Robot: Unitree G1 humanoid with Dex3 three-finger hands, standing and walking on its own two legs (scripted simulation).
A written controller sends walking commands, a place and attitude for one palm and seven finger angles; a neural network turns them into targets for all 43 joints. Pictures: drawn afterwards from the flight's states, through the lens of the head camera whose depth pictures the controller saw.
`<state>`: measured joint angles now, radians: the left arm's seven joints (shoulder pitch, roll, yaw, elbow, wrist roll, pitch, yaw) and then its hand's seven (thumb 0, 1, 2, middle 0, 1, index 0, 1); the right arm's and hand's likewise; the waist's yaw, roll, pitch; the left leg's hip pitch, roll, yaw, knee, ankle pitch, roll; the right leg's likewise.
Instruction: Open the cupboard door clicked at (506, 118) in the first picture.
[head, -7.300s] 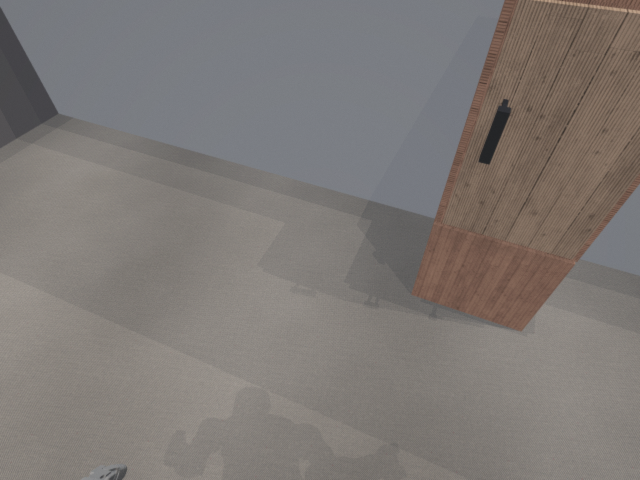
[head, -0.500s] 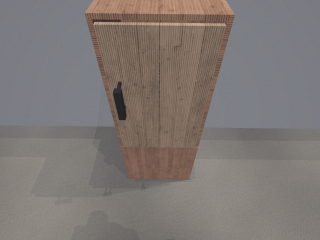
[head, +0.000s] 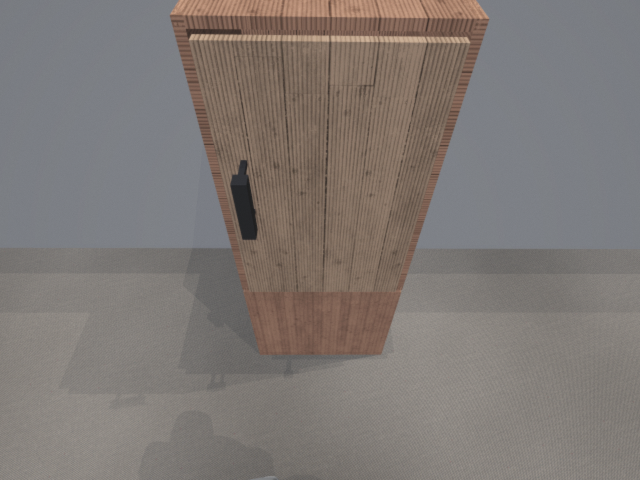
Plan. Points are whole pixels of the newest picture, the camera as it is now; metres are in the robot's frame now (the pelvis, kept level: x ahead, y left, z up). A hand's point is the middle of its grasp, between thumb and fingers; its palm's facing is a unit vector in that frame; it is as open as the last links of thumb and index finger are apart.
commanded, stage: come to a stop and stand still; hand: left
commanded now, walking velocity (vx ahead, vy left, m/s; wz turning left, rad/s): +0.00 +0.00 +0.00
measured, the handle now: (246, 200) +0.54 +0.15 +0.01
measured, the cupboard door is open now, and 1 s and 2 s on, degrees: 0 0 0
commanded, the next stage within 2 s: look again from close up in 0.48 s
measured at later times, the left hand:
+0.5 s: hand out of the picture +0.01 +0.20 -0.17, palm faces +0.00 -0.98 -0.21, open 7.4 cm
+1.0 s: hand out of the picture +0.00 +0.19 -0.16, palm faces -0.01 -0.97 -0.23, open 7.4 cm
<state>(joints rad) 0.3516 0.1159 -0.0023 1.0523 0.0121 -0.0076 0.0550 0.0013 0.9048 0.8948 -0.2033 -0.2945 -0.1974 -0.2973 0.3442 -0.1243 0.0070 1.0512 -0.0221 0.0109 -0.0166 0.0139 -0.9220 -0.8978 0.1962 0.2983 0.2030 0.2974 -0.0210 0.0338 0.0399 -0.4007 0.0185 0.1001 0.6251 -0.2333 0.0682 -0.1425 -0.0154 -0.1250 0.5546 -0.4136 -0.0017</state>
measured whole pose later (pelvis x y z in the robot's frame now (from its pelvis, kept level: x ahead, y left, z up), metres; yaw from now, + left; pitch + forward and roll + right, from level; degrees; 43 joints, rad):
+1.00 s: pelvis +0.01 +0.00 +0.01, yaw -2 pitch +0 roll +1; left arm 0.32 0.20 0.00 1.09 0.02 0.00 0.03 0.00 0.91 0.90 -0.20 -0.29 -0.20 -0.30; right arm 0.22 -0.20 0.00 1.11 -0.01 -0.01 -0.01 0.01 -0.91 -0.90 0.20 0.30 0.20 0.30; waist 0.01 -0.02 0.01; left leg -0.29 -0.02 0.14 0.42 -0.15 0.07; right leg -0.08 -0.04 -0.09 0.43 -0.36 0.01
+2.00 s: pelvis -0.03 -0.02 -0.06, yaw -1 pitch +14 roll -3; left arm 0.28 0.29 0.33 0.18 -0.36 -0.40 -0.35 0.00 0.10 0.55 -0.26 -0.81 -0.25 -0.81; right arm 0.28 -0.23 -0.01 0.63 0.03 -0.19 -0.08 0.02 -0.91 -0.90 0.20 0.30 0.21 0.30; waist -0.01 0.05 -0.14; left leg -0.96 0.07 0.05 1.04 -0.33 0.04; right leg -0.72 0.04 -0.09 1.05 -0.58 -0.03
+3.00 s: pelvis -0.05 +0.00 -0.04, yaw +0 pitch +9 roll -4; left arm -0.02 0.42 0.40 0.42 -0.35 -0.29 -0.45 -0.02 -0.50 0.30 -0.30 -1.19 -0.30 -1.20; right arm 0.30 -0.29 0.03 0.58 0.05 -0.19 -0.10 0.01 -0.91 -0.90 0.20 0.30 0.21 0.30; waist -0.02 0.04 -0.07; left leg -0.79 0.04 0.04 0.89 -0.25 0.07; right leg -0.55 0.03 -0.10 0.88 -0.48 -0.01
